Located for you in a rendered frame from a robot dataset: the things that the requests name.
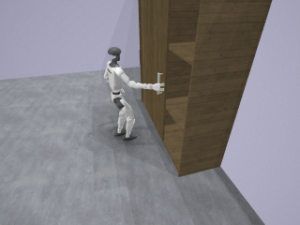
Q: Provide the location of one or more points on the robot right upper arm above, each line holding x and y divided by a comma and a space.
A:
121, 74

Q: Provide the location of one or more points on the right robot hand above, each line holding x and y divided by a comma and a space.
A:
156, 87

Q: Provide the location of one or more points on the robot left upper arm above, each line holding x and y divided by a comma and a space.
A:
106, 74

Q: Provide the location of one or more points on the right robot foot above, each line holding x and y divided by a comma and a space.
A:
131, 137

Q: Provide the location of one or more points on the robot right forearm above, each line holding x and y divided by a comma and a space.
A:
141, 85

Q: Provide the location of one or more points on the handle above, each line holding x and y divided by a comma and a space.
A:
140, 53
158, 81

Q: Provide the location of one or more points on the left robot shin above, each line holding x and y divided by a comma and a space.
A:
121, 122

